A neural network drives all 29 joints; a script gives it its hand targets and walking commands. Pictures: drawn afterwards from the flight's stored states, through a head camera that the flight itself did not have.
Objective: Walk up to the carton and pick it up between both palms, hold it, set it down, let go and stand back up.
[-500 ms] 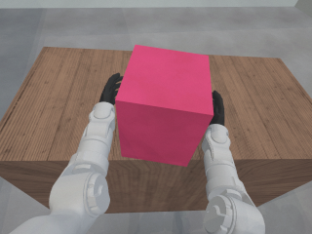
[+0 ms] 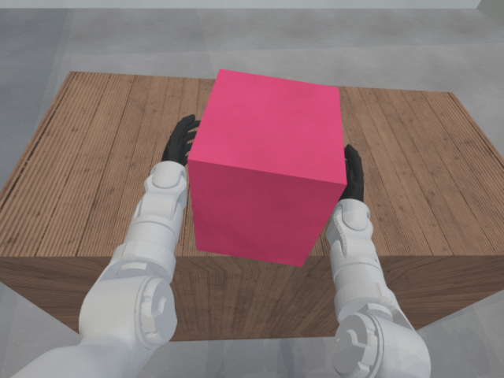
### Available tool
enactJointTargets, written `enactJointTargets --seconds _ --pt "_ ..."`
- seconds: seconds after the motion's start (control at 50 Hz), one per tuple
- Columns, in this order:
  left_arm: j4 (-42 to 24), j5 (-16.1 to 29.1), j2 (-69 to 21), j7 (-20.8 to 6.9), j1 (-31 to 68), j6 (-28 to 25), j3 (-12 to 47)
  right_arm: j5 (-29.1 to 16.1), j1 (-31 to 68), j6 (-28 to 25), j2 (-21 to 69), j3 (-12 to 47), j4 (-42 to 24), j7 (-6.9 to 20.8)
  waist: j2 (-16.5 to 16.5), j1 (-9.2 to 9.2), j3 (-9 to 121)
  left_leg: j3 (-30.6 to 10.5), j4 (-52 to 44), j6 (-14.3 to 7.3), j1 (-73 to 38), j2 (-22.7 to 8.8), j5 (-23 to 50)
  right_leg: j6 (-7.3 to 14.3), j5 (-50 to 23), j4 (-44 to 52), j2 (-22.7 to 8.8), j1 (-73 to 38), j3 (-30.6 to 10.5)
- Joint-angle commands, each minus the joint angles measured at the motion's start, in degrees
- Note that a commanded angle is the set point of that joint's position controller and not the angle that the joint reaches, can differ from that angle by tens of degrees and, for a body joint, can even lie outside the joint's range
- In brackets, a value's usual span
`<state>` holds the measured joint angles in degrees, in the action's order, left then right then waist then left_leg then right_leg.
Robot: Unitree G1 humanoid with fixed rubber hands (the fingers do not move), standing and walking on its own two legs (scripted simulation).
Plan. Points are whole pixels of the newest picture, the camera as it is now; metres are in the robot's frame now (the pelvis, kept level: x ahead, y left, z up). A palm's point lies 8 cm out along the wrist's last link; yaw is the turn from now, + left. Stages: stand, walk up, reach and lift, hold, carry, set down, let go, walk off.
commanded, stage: reach and lift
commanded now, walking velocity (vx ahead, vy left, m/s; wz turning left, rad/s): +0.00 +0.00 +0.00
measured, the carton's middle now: (263, 173) +0.43 -0.04 +0.06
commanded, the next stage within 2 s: none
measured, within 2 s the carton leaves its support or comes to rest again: leaves its support in 0.24 s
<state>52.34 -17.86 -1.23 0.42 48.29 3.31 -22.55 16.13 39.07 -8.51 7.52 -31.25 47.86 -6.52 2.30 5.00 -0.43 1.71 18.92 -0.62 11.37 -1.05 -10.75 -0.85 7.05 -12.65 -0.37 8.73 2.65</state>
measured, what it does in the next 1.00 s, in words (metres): stands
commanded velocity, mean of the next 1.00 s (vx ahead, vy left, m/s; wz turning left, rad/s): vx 0.00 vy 0.00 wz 0.00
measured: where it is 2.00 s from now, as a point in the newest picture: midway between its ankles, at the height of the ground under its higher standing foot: outside the picture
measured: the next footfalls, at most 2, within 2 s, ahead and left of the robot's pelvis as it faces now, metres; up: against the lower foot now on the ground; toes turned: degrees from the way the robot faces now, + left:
none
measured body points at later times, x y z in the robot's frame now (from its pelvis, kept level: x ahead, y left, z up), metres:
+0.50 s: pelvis -0.02 -0.01 +0.00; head +0.02 +0.01 +0.45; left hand +0.44 +0.09 +0.11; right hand +0.38 -0.20 +0.09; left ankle -0.01 +0.11 -0.75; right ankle -0.01 -0.13 -0.75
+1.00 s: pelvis -0.02 -0.01 +0.00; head +0.02 +0.01 +0.44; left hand +0.44 +0.11 +0.11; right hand +0.39 -0.19 +0.09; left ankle -0.01 +0.11 -0.75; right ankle -0.01 -0.13 -0.75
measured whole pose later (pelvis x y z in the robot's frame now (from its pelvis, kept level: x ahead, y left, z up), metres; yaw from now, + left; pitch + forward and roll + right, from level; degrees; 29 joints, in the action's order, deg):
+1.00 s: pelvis -0.02 -0.01 +0.00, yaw +0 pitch +12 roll -2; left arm 61.6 -8.6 2.7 6.4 50.7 -7.9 -11.1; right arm 4.4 41.9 -20.8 -0.8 -17.6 60.7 -11.3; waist 0.9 3.4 9.2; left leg 1.2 20.7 0.0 24.1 -2.1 -8.7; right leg 0.2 4.6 -13.2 0.4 20.6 3.9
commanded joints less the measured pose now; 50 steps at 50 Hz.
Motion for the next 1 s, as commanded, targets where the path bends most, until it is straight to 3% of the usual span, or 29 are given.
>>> enactJointTargets --seconds 0.0,0.1,0.28,0.32,0.38,0.48,0.56,0.8,0.98 --pt "-4.2 0.9 -31.8 -6.1 33.7 -3.6 17.1 2.0 42.1 -7.2 25.7 19.8 -6.5 7.5 -5.4 0.52 40.9 2.4 1.7 4.9 -12.6 0.3 27.9 -0.7 -29.0 -4.6 2.5 -13.4 4.3" --pt "-3.8 1.3 -33.1 -4.9 36.6 -8.4 19.2 2.7 44.6 -12.1 25.4 20.4 -3.8 7.3 -5.8 0.86 43.5 1.8 2.7 5.6 -12.9 -0.2 31.2 -0.1 -31.1 -4.8 2.4 -13.2 4.4" --pt "-0.2 0.3 -33.8 -3.7 43.5 -16.4 19.1 6.0 49.6 -19.3 25.2 18.4 2.5 5.9 -4.6 0.98 46.7 2.3 0.8 4.7 -8.6 -0.1 23.7 0.4 -29.8 -4.7 1.8 -12.5 4.3" --pt "1.6 -0.6 -32.9 -3.5 44.3 -17.8 17.6 6.7 50.2 -20.4 25.6 18.3 3.8 5.6 -4.0 -0.12 46.7 2.8 -0.2 3.8 -5.8 0.3 20.3 0.3 -29.4 -4.9 1.3 -13.7 3.8" --pt "3.7 -1.0 -32.5 -3.7 45.4 -19.2 16.8 8.0 51.0 -21.5 25.9 17.2 5.6 5.1 -3.1 -0.15 46.6 3.2 -1.6 3.0 -3.1 0.6 15.4 0.2 -28.0 -4.8 0.8 -14.0 3.6" --pt "5.7 -1.5 -31.8 -3.7 46.0 -20.4 15.6 8.7 52.1 -23.0 25.9 17.4 7.3 4.8 -2.3 -1.7 48.4 4.0 -2.6 2.0 -0.9 0.7 12.4 0.3 -26.8 -4.7 0.5 -13.7 3.2" --pt "6.1 -0.9 -32.2 -3.3 45.5 -20.8 16.6 7.1 52.2 -23.3 25.8 19.7 7.7 4.7 -2.9 -2.63 50.4 3.9 -1.8 2.0 -0.7 0.9 15.1 0.6 -29.0 -5.2 0.8 -13.8 2.9" --pt "1.0 3.8 -35.7 -1.9 47.4 -20.1 23.7 0.2 52.6 -20.9 27.1 27.6 5.9 3.9 -5.0 -1.69 55.3 1.9 1.6 3.0 -4.2 1.1 20.5 0.8 -30.4 -5.7 2.1 -10.0 2.3" --pt "-7.9 8.8 -40.4 -0.8 46.3 -15.7 30.9 -9.6 53.4 -14.1 29.7 37.3 -4.1 2.8 -5.8 0.08 57.5 -1.1 5.0 3.4 -7.1 1.6 26.5 0.3 -33.7 -7.1 3.3 -10.0 1.1"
